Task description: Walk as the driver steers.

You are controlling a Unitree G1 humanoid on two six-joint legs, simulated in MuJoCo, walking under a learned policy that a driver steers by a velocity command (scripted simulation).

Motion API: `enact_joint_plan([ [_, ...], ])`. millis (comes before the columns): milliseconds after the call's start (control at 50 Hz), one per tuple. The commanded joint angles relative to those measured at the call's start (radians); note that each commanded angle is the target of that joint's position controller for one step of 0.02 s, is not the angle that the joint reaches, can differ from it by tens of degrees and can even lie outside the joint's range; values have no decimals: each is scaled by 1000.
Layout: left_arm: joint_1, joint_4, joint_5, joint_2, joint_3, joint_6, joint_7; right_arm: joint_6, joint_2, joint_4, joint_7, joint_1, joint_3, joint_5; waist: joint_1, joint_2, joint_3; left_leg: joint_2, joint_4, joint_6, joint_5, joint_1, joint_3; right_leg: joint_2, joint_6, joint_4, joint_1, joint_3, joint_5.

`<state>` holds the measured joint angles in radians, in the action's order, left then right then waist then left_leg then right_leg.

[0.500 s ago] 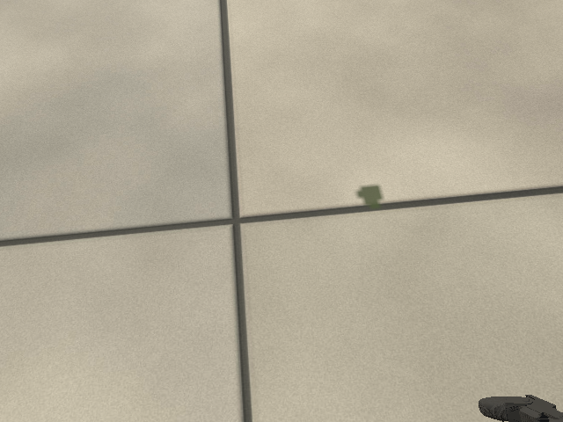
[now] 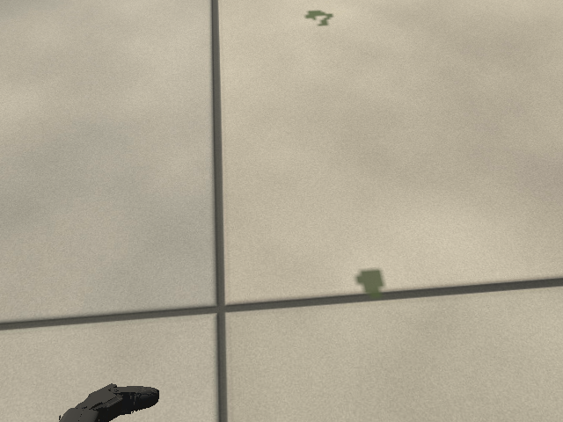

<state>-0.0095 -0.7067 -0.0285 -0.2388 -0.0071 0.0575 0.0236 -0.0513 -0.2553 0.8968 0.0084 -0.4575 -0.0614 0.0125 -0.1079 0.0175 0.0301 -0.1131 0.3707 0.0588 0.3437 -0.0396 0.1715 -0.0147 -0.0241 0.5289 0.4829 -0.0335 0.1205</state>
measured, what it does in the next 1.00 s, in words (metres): walks ahead: right foot, then left foot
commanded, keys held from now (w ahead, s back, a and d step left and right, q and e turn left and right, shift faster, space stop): w+q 0.46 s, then w+e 0.54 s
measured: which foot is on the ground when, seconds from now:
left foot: down 0.00-0.02, up 0.04-0.52, down 0.54-1.00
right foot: up 0.00-0.00, down 0.02-0.56, up 0.58-1.00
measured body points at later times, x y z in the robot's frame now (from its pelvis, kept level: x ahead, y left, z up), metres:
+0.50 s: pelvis +0.25 +0.02 -0.01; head +0.29 +0.03 +0.44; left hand +0.14 +0.26 -0.14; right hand +0.54 -0.12 -0.09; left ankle +0.35 +0.14 -0.72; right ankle +0.13 -0.12 -0.74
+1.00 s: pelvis +0.49 +0.11 +0.00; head +0.52 +0.12 +0.45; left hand +0.60 +0.37 -0.13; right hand +0.51 -0.14 -0.14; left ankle +0.36 +0.14 -0.74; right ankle +0.67 +0.03 -0.70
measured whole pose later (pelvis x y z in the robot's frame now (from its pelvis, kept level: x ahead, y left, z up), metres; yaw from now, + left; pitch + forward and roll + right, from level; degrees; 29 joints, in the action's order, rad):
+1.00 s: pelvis +0.49 +0.11 +0.00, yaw +9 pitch +0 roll +1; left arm -0.13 -0.83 -0.03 -0.23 0.04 0.00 0.06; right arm -0.09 -0.21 0.95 -0.02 -0.40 -0.03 0.02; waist -0.04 0.03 0.05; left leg -0.06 0.20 0.06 0.33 0.12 -0.25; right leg -0.06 0.07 0.70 0.62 0.09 0.02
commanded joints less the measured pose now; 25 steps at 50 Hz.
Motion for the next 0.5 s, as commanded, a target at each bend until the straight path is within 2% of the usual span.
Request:
enact_joint_plan([
  [20, -222, 1, -11, -179, 63, 37, -30, -18, -165, -76, -2, 60, -40, -7, 178, -12, -119, 145, 244, 66, -432, -208, 140, -36, 55, -117, -450, -49, 67],
  [40, -370, -1, -37, -267, 85, 39, -48, -25, -83, -117, 1, 56, -20, -33, 232, 131, -273, 66, 531, 28, -191, -368, 18, -296, 121, -172, -689, -324, 310],
  [60, -362, -13, -31, -317, 102, 19, -47, -17, -69, -144, -3, -15, -15, -34, 176, 301, -291, -17, 699, 20, 224, -588, -81, -440, 207, -287, -739, -684, 414],
  [80, -305, -4, -21, -217, 87, 10, -42, 4, -128, -107, -10, 0, -24, -4, 146, 130, -169, 78, 803, 28, 153, -644, -70, -410, 211, -278, -628, -633, 498],
  [100, -251, 7, -12, -140, 69, 12, -37, 7, -122, -105, 1, 55, -25, 6, 140, 38, -76, 106, 803, 25, 64, -633, -71, -354, 192, -291, -520, -487, 400],
  [120, -224, 5, -13, -111, 60, 16, -33, 11, -101, -110, 10, 85, -23, 8, 125, 38, -39, 134, 780, 15, 12, -608, -80, -310, 174, -310, -453, -357, 239],
  [140, -230, -7, -8, -96, 55, 22, -35, 21, -97, -114, 20, 107, -24, 20, 119, 59, -15, 151, 762, 9, -11, -593, -90, -264, 148, -326, -414, -254, 132],
  [160, -240, -18, -6, -103, 57, 31, -34, 33, -90, -118, 29, 99, -23, 24, 107, 106, -23, 157, 765, -2, -28, -579, -101, -254, 149, -328, -399, -198, 44],
  [200, -273, -39, 6, -107, 63, 48, -28, 46, -83, -137, 40, 140, -21, 24, 104, 91, -26, 161, 775, -13, -69, -603, -108, -248, 160, -336, -406, -122, -110],
  [240, -294, -54, 10, -116, 68, 55, -26, 52, -77, -160, 50, 202, -17, 25, 106, 70, -18, 171, 761, -24, -123, -660, -115, -252, 170, -352, -428, -57, -189],
  [340, -335, -93, 9, -117, 72, 50, -25, 48, -52, -221, 69, 371, 3, 22, 130, 66, 26, 174, 527, -32, -289, -666, -173, -216, 158, -369, -431, 107, -258],
  [380, -357, -107, 9, -135, 77, 48, -28, 44, -43, -248, 78, 444, 13, 22, 147, 69, 44, 171, 407, -16, -321, -618, -215, -222, 150, -372, -434, 148, -265],
  [440, -402, -135, 8, -158, 83, 36, -36, 45, -52, -275, 80, 500, 17, 28, 159, 65, 59, 152, 301, 24, -255, -577, -268, -247, 136, -331, -509, 192, -363],
  [480, -432, -158, 8, -173, 83, 22, -41, 44, -57, -275, 70, 487, 15, 37, 147, 75, 36, 99, 251, 64, -159, -482, -299, -255, 129, -230, -544, 222, -633],
  [500, -449, -174, 6, -185, 82, 15, -42, 39, -63, -259, 61, 433, 10, 41, 121, 85, 2, 61, 230, 87, -111, -394, -303, -260, 131, -139, -552, 226, -777],
])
